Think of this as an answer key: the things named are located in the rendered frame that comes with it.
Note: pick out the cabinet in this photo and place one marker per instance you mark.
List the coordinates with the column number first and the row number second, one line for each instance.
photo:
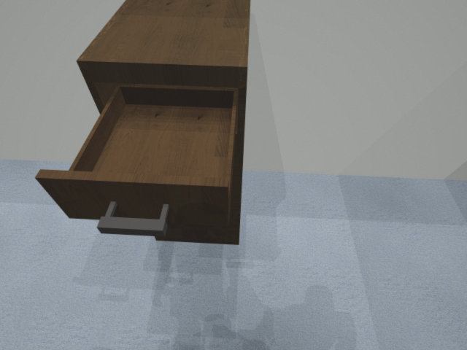
column 177, row 43

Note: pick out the drawer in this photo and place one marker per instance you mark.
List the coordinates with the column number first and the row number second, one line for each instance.
column 150, row 146

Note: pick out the handle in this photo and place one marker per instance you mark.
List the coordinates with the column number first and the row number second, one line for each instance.
column 133, row 226

